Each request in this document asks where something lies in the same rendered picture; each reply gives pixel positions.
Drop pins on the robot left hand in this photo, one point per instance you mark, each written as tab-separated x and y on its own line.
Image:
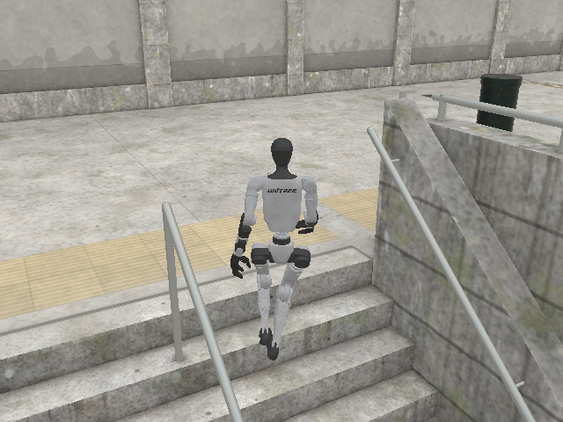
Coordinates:
235	266

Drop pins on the humanoid robot torso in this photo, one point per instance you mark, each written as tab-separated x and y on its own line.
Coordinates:
282	209

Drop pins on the left robot shin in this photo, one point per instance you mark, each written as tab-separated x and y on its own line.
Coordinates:
264	304

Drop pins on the robot left forearm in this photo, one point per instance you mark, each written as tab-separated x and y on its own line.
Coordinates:
242	238

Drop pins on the robot right hand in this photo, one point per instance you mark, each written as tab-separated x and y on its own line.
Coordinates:
301	224

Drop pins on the left robot upper arm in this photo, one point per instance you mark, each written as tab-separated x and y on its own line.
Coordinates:
251	198

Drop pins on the robot right forearm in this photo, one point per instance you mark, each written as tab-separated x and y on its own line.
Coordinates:
310	225

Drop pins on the right robot upper arm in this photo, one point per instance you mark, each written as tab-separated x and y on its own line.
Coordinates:
311	198

